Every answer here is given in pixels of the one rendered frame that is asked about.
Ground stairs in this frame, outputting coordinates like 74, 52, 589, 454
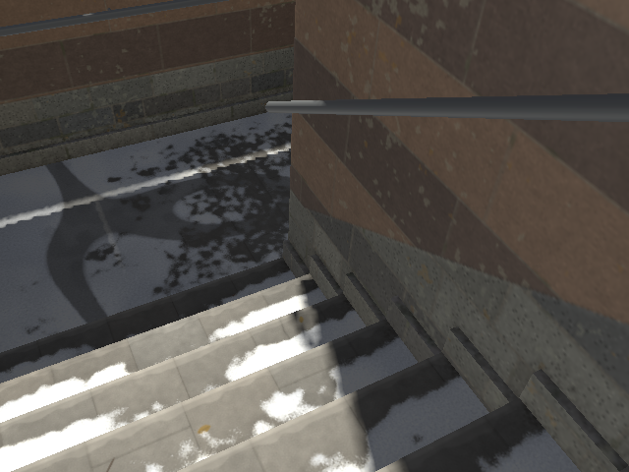
0, 258, 629, 472

